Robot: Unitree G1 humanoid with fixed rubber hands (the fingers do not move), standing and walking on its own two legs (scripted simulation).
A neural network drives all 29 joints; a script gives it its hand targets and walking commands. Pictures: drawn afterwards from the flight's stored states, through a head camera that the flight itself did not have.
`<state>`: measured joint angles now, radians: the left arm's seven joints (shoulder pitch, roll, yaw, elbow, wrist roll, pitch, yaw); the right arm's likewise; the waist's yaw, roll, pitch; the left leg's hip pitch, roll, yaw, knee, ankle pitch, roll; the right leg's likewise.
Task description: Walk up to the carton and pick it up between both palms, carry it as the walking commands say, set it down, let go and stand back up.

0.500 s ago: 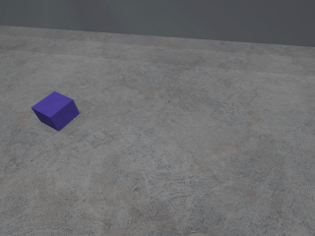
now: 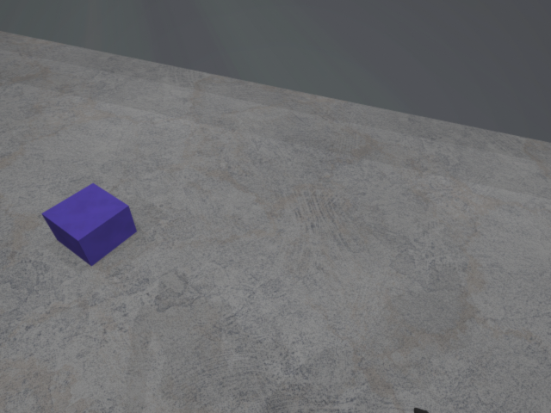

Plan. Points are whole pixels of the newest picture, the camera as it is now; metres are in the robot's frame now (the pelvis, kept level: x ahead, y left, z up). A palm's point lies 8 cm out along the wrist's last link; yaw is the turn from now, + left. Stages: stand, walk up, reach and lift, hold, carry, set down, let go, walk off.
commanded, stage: walk up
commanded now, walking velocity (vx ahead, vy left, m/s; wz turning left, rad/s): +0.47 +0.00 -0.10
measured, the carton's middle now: (92, 223) +1.00 +0.72 -0.67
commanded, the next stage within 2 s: none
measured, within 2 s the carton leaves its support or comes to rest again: neither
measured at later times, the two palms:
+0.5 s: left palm (142, 324) +0.31 +0.24 -0.13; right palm (404, 386) +0.22 -0.22 -0.14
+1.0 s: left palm (122, 236) +0.50 +0.33 -0.11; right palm (345, 264) +0.47 -0.16 -0.14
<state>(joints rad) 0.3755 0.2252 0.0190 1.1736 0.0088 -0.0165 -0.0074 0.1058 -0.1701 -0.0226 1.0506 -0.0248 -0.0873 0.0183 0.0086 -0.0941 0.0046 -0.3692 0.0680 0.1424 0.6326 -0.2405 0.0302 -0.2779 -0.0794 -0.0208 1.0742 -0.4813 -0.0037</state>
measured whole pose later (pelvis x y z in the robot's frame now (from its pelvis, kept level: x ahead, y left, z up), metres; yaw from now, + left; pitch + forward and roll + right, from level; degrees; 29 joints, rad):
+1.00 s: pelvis +0.38 +0.06 +0.01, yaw +9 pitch +0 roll +1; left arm -0.02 0.24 0.04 0.97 -0.01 0.03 0.04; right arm 0.14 -0.16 -0.02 1.03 -0.03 0.01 -0.03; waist -0.04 -0.01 0.13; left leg -0.30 -0.07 -0.06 0.54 -0.24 0.02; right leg -0.43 -0.01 0.01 0.78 -0.41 0.04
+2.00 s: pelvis +0.55 +0.14 +0.01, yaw +39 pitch +0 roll +0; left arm 0.47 0.17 0.03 0.99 0.04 -0.06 0.00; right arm 0.11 -0.24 -0.04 0.93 -0.02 0.03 0.09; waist 0.05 0.01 0.03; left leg -0.59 0.08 0.06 0.85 -0.24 -0.01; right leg 0.05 -0.12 -0.23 0.39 -0.41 0.08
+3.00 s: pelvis +0.71 +0.35 +0.00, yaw +57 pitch +0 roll +1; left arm 0.27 0.27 0.06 1.02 0.02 0.05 0.03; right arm 0.05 -0.21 -0.02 0.95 -0.01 0.03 0.02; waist 0.06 -0.06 0.11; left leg -0.36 0.03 0.04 0.63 -0.25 -0.01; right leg -0.37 -0.16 -0.10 0.87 -0.55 0.04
